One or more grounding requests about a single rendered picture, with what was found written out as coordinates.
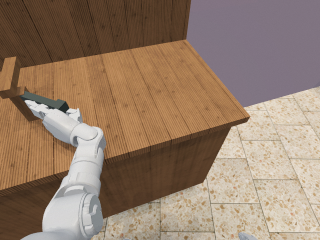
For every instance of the tap lever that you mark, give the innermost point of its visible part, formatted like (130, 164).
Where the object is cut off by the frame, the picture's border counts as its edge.
(52, 104)

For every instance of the left robot upper arm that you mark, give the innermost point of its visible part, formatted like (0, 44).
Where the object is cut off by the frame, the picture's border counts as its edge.
(73, 217)

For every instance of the robot left hand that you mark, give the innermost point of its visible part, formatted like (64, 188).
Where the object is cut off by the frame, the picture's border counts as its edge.
(60, 124)

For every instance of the robot left forearm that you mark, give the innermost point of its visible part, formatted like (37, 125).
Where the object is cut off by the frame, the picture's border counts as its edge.
(87, 163)

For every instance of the counter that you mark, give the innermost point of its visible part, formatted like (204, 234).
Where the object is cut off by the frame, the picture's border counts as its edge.
(129, 69)

